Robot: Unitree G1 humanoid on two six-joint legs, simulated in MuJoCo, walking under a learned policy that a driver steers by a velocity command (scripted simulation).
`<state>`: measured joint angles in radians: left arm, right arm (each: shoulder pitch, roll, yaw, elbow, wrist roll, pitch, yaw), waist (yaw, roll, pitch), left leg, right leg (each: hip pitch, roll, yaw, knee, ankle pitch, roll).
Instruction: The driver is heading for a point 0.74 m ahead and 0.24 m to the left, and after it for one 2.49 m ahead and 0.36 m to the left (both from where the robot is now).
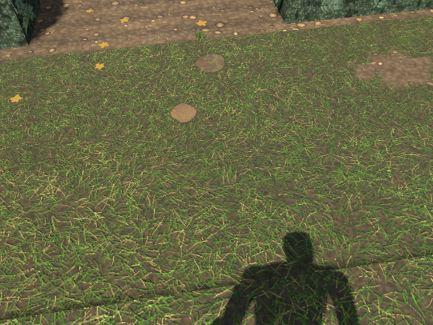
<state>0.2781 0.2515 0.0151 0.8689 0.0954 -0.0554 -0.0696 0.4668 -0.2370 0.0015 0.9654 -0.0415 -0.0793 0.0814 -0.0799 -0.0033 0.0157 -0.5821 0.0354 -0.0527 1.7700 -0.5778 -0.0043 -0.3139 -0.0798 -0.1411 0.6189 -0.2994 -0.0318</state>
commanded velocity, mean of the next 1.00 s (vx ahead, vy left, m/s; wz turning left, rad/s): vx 0.07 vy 0.00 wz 0.49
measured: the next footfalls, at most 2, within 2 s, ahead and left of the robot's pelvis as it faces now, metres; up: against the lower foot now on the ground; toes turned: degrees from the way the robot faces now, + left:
left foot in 0.32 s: +0.20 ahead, +0.15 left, +0.00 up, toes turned +15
right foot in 0.82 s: +0.23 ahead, -0.07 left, +0.00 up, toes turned +30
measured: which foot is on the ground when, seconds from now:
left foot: up 0.00-0.30, down 0.32-0.82, up 0.84-1.00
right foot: down 0.00-0.36, up 0.38-0.80, down 0.82-1.00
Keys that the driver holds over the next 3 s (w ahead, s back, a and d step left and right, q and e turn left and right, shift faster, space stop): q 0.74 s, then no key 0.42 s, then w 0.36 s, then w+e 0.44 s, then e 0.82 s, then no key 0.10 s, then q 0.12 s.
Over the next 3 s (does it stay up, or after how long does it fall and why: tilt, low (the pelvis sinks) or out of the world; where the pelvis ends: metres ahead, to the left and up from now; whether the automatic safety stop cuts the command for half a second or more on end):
stays up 0.68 0.15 -0.14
